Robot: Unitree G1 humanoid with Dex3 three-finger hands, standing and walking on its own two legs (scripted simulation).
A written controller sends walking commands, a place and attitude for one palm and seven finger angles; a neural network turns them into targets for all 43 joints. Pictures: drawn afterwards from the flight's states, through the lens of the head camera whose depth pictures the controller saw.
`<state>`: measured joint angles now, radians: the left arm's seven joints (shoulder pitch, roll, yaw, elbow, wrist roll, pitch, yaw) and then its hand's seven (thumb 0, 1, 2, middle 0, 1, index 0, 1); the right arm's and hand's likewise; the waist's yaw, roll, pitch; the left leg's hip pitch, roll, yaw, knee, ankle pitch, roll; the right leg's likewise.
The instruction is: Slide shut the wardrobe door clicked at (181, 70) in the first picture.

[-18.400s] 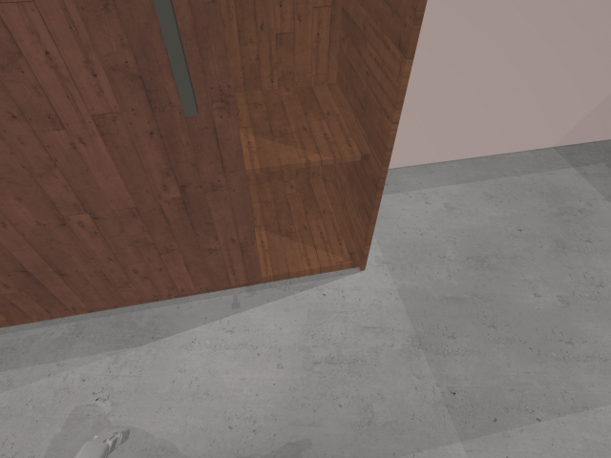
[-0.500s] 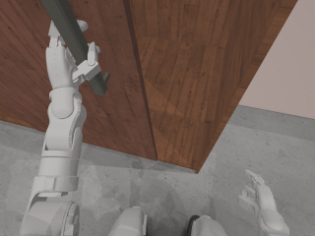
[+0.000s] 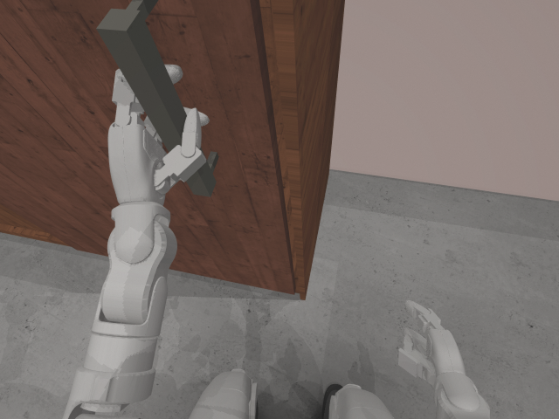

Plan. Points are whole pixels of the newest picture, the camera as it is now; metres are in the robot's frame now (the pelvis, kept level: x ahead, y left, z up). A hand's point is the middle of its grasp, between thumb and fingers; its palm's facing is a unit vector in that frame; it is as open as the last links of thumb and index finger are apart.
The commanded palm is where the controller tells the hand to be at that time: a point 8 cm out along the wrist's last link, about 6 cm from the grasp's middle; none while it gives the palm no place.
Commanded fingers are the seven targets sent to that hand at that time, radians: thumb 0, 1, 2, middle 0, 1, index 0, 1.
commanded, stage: step sideways, sliding the door along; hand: left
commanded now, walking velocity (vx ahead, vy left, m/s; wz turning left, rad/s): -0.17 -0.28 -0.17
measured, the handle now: (181, 113) +0.42 +0.16 +0.17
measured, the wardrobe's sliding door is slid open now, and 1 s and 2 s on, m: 0.02 0.00 0.01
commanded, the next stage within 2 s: stop walking and hold the door there in 0.54 s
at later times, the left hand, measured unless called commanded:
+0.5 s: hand (216, 144) +0.38 +0.11 +0.17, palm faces +0.49 -0.87 -0.03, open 7.3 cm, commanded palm +0.33 +0.08 +0.17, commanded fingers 0.00 0.90 0.90 -0.45 -1.40 -0.45 -1.40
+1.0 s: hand (205, 146) +0.38 +0.12 +0.16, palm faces +0.63 -0.70 -0.34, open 7.4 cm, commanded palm +0.32 +0.15 +0.15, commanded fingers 0.00 0.90 0.90 -0.45 -1.40 -0.45 -1.40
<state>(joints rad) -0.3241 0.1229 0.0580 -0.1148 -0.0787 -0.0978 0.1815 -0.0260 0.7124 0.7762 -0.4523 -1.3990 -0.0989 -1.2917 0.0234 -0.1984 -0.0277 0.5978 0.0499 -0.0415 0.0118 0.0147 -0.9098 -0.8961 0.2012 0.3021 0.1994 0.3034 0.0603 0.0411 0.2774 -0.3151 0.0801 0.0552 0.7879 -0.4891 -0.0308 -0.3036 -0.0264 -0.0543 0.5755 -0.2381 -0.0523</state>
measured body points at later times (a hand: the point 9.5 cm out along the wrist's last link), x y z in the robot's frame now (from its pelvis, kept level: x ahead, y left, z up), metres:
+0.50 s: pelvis -0.01 -0.14 -0.01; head +0.08 -0.15 +0.43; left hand +0.34 +0.15 +0.17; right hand +0.17 -0.38 -0.13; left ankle -0.01 +0.01 -0.74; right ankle -0.01 -0.23 -0.73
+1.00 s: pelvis +0.03 -0.24 -0.01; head +0.06 -0.26 +0.44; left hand +0.34 +0.16 +0.18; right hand +0.17 -0.54 -0.10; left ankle +0.05 -0.13 -0.69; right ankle +0.10 -0.36 -0.73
